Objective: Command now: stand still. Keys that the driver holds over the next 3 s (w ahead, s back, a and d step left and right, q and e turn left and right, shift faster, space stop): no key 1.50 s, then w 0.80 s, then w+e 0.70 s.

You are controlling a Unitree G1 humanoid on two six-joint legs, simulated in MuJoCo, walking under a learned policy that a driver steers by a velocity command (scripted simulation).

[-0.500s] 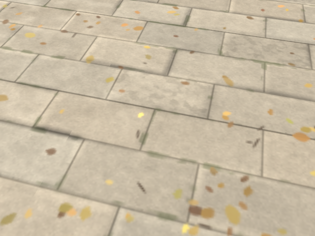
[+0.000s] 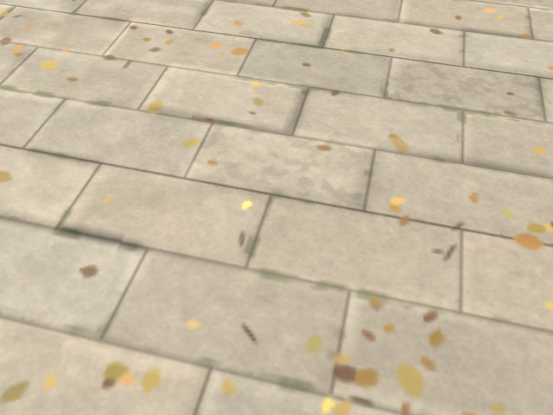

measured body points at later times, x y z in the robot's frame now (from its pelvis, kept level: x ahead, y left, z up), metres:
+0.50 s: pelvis +0.00 +0.00 +0.00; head +0.01 +0.00 +0.45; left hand +0.04 +0.25 -0.15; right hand +0.00 -0.24 -0.15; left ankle -0.04 +0.12 -0.74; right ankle +0.03 -0.13 -0.74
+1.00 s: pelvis +0.00 +0.00 +0.00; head +0.01 +0.00 +0.45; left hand +0.02 +0.24 -0.16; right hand -0.02 -0.23 -0.15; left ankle -0.04 +0.12 -0.74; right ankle +0.03 -0.13 -0.74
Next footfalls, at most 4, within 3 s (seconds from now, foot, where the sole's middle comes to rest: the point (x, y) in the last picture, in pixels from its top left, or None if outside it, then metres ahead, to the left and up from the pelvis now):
2.24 left None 0.47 0.10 -0.77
2.82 right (349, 324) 0.76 -0.16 -0.77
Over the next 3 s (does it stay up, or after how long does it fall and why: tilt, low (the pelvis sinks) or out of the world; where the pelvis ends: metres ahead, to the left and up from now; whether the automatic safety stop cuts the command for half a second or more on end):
stays up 0.71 -0.08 0.00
